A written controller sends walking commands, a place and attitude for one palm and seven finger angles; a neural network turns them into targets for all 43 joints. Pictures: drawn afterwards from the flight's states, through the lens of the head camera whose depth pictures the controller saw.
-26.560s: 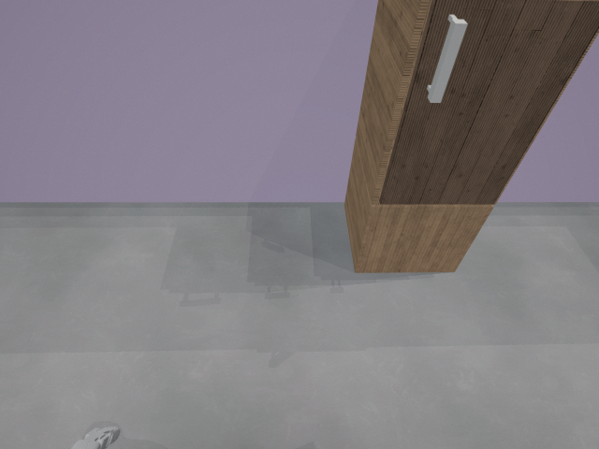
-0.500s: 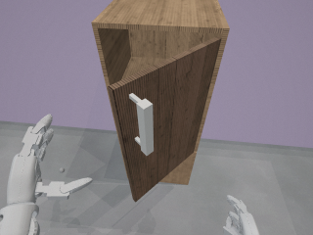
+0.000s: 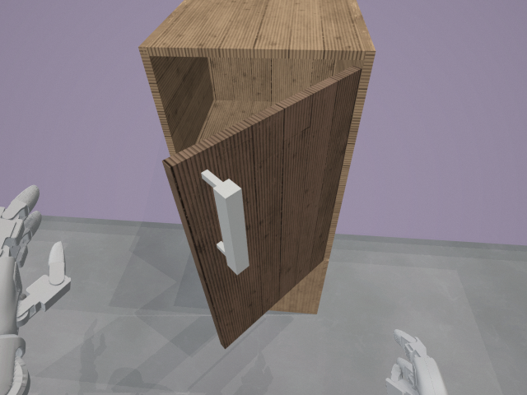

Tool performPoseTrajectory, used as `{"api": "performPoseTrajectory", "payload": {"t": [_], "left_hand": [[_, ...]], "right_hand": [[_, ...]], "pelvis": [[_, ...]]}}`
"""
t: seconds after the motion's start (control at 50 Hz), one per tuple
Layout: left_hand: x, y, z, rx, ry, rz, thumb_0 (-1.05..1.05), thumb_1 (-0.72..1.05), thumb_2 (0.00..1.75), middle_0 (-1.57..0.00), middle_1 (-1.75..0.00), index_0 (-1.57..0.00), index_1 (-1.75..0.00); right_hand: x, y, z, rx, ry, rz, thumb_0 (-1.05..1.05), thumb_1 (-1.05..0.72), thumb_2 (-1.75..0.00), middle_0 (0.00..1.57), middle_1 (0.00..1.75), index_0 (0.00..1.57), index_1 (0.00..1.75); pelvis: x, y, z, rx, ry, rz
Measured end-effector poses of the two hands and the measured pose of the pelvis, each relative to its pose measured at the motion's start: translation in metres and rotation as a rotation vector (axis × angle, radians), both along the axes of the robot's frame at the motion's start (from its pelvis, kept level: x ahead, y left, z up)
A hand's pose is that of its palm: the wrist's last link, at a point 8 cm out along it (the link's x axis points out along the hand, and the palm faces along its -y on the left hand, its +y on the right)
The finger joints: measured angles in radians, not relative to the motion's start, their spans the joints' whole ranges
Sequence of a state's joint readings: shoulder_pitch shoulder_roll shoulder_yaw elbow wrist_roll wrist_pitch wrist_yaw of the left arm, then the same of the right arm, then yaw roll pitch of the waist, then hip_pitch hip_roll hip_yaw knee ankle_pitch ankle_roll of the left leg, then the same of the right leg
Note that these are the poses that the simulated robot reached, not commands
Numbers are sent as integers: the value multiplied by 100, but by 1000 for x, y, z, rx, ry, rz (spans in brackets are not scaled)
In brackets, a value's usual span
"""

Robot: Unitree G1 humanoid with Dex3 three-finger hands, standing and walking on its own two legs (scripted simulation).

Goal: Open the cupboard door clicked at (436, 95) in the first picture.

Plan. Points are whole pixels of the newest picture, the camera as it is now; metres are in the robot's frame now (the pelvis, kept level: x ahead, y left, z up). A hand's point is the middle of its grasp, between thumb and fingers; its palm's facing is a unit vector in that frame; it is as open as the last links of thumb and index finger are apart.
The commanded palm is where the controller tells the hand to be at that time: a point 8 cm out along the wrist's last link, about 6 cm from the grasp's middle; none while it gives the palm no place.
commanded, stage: draw the hand back to the body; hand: left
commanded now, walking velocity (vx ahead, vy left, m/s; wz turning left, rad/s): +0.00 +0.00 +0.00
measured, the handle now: (224, 224) +0.31 +0.11 +0.12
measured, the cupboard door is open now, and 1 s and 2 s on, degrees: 48 48 48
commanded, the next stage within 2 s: step back with the hand held close in 0.28 s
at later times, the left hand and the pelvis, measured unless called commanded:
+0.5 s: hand (55, 273) +0.19 +0.27 +0.16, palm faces +0.46 -0.78 -0.43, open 7.4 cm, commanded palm +0.13 +0.30 +0.17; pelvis -0.01 +0.00 +0.00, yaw +0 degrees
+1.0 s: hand out of the picture +0.11 +0.29 +0.15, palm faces +0.41 -0.75 -0.52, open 7.4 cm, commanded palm +0.05 +0.32 +0.17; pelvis -0.10 +0.03 -0.02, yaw -1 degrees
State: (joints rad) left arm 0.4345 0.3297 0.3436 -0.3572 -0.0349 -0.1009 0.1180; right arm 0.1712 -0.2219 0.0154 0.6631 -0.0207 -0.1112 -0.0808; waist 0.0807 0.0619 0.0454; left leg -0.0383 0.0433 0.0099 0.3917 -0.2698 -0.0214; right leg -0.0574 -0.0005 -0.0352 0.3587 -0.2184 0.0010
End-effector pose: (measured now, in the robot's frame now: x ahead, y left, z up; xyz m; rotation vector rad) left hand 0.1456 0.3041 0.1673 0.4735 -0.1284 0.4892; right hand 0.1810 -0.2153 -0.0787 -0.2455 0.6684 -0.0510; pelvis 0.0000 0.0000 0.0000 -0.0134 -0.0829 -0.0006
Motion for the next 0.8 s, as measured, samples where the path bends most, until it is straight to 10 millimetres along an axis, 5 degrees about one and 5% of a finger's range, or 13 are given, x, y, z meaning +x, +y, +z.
{"api": "performPoseTrajectory", "payload": {"t": [0.4, 0.52, 0.66, 0.8], "left_hand": [[-1, -4, -1, -13, 0, -23, 1, 89, 89, -21, -30, -21, -30], [0, 2, 14, 67, -32, -57, 1, 89, 89, -21, -30, -21, -30], [-3, 0, 0, 96, 85, -152, 1, 89, 89, -21, -30, -21, -30], [-27, 8, 2, 143, 77, -187, 1, 89, 89, -22, -30, -21, -30]], "right_hand": [[-7, 2, 0, 4, 10, -3, 1, -91, -90, 20, 30, 20, 30], [-14, 2, 2, 0, 28, -23, 1, -91, -90, 20, 30, 20, 30], [-33, -5, 1, -18, 55, -100, 1, -91, -90, 20, 30, 20, 30], [-63, -2, 1, -38, 68, -139, 1, -91, -90, 20, 30, 20, 30]], "pelvis": [[-4, 0, 1, -1, -5, -2], [-13, 3, 0, -9, 40, 1], [-31, 17, -2, -1, 88, -23], [-55, 24, -6, 9, 85, -29]]}}
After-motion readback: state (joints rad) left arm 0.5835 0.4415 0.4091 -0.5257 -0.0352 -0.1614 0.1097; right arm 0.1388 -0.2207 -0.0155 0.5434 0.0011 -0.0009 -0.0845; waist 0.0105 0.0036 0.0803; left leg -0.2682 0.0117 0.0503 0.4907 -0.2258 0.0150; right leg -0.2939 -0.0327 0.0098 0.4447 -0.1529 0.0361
